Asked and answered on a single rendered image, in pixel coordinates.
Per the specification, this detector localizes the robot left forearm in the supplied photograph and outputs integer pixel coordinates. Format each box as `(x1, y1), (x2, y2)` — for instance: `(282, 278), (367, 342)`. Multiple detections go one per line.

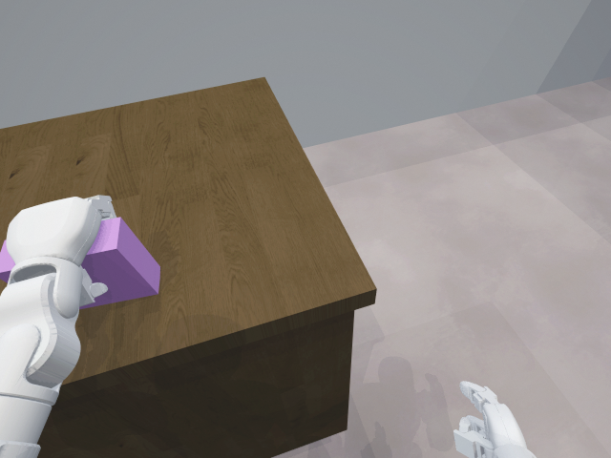
(0, 257), (83, 458)

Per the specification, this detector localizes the left robot hand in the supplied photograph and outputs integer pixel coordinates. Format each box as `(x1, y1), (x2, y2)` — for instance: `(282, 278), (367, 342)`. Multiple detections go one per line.
(6, 195), (116, 307)

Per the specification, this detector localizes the table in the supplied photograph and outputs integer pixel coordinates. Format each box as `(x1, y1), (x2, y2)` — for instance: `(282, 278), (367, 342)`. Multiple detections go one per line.
(0, 77), (377, 458)

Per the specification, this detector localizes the sponge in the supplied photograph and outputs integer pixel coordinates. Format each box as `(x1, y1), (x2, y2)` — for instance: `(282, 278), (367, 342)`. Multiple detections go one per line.
(0, 217), (160, 309)

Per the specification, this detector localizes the right robot hand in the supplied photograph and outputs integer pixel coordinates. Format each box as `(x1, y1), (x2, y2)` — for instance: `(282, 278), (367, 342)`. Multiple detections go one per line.
(453, 381), (527, 458)

